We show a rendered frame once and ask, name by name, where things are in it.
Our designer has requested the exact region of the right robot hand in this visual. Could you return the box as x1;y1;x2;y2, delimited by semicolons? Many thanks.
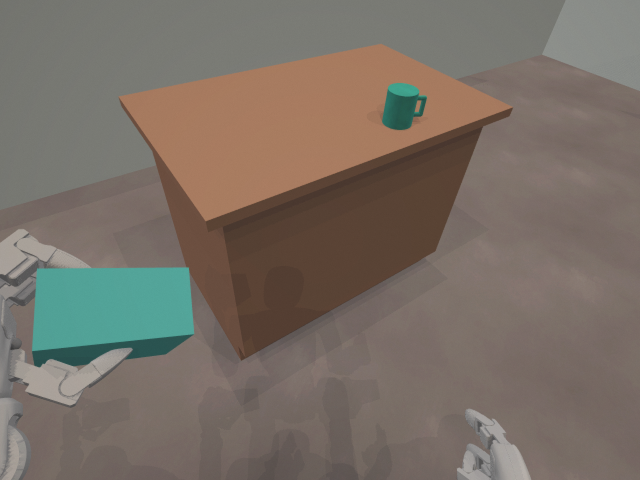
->
457;409;531;480

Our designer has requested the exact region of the table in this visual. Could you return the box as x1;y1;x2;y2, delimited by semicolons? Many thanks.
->
118;44;513;361

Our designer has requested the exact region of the left robot forearm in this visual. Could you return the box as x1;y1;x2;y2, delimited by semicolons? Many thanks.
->
0;398;31;480

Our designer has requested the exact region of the left robot hand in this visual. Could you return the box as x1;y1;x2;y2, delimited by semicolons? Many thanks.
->
0;229;133;408

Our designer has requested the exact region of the sponge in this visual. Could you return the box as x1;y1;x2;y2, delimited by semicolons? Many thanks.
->
32;267;194;368

